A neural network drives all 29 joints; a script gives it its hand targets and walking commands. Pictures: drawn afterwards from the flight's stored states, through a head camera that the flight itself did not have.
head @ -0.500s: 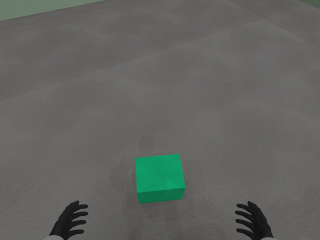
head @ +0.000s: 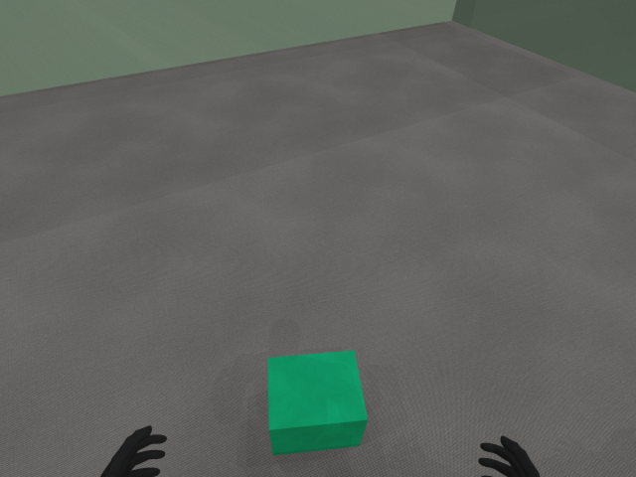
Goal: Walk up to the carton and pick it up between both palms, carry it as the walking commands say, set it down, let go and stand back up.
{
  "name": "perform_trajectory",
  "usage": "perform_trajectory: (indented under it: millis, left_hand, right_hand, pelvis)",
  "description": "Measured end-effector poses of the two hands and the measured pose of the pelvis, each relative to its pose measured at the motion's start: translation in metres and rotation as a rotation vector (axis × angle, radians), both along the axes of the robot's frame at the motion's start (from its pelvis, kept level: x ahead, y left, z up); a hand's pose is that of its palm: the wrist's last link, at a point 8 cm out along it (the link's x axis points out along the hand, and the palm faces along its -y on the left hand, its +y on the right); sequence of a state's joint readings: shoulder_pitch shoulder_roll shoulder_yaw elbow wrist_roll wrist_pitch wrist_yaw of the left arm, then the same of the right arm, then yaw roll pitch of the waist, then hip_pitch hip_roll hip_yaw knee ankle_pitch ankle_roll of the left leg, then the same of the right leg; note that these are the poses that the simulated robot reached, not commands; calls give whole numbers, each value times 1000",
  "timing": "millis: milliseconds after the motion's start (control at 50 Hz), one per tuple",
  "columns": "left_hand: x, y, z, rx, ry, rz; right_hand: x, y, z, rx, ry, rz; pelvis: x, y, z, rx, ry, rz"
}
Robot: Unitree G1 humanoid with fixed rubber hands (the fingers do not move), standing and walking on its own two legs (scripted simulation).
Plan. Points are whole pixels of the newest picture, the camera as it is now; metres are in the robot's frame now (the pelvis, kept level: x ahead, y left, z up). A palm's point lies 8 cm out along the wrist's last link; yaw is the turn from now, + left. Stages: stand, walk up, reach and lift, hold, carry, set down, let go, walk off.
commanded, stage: stand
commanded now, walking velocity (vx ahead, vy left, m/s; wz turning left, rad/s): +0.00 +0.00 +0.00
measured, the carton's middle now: (314, 402) +0.50 +0.00 -0.66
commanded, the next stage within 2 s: none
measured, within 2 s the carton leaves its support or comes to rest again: neither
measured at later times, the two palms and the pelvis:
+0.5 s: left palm out of the picture +0.07 +0.25 -0.09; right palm out of the picture +0.06 -0.29 -0.10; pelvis -0.03 +0.00 +0.00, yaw +0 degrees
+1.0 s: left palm out of the picture +0.06 +0.25 -0.09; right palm out of the picture +0.04 -0.29 -0.11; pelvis -0.03 -0.01 +0.00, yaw +0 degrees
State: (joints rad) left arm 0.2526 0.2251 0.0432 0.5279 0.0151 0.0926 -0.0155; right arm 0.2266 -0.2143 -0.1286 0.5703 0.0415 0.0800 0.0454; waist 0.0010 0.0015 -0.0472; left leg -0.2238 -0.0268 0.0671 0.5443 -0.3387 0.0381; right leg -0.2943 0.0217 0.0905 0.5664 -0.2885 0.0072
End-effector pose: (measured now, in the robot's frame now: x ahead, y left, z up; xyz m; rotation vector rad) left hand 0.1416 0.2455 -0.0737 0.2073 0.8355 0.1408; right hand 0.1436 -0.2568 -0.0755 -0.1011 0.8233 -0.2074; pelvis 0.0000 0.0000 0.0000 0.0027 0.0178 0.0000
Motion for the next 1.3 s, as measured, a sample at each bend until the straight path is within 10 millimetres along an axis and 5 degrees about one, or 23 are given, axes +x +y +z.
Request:
perform_trajectory:
  millis: [220, 500, 1300]
  left_hand:
    - [-12, 3, 7, 16, -105, 13]
    - [-68, 2, -13, 17, 11, 35]
    - [-103, 2, -27, 20, 112, 54]
  right_hand:
    - [-36, -21, -6, -48, -6, -46]
    - [-80, -29, -20, -57, 81, -53]
    - [-120, -32, -36, -58, 196, -77]
  pelvis:
    - [-7, -1, 0, 1, -9, 0]
    - [-26, -5, 0, 6, -36, 1]
    - [-39, -7, 0, 9, -53, 1]
